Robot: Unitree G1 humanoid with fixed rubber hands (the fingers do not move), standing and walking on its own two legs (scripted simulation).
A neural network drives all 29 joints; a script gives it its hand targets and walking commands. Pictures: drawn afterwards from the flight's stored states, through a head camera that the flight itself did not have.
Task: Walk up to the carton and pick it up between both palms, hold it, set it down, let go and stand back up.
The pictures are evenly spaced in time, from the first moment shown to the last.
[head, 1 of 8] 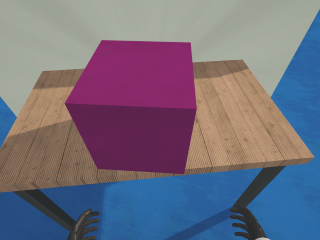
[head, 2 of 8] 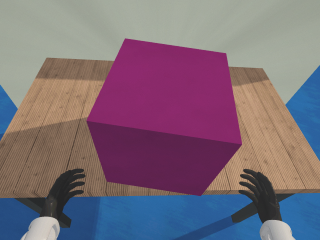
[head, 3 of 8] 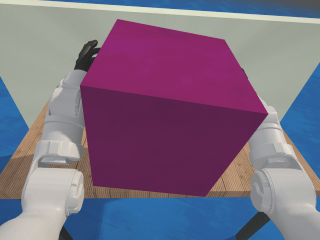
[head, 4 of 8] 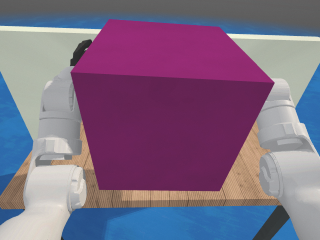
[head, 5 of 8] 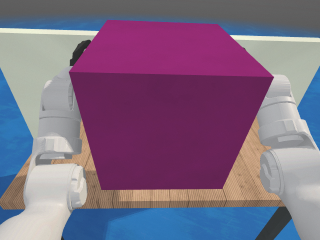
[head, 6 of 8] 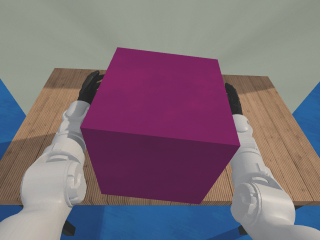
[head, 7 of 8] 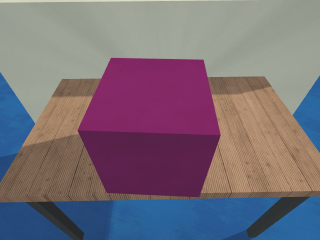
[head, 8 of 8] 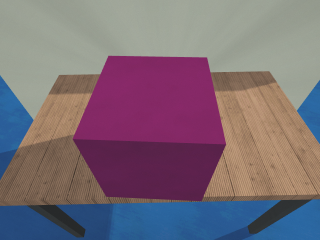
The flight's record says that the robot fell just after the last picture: no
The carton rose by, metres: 0.20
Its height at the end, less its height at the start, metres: +0.00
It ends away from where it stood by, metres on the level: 0.02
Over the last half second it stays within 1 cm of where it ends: yes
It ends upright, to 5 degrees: yes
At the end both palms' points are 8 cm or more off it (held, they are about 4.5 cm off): yes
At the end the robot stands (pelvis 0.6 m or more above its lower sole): yes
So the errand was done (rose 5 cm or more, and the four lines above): yes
